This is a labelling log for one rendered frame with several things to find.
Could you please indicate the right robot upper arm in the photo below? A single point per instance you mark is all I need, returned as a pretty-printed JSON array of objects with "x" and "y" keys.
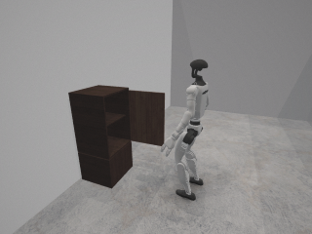
[{"x": 208, "y": 99}]

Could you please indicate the left robot thigh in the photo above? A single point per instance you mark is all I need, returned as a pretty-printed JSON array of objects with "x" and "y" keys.
[{"x": 181, "y": 146}]

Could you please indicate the cupboard door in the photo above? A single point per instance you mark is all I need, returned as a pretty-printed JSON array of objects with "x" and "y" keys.
[{"x": 147, "y": 117}]

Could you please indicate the left robot forearm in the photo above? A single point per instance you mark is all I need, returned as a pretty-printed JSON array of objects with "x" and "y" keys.
[{"x": 182, "y": 125}]

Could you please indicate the robot left hand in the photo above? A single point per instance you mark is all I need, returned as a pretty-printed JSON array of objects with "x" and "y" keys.
[{"x": 170, "y": 143}]

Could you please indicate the left robot upper arm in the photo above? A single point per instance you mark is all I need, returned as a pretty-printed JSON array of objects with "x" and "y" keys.
[{"x": 191, "y": 93}]

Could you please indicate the right robot shin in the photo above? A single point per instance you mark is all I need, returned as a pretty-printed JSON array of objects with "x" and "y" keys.
[{"x": 193, "y": 166}]

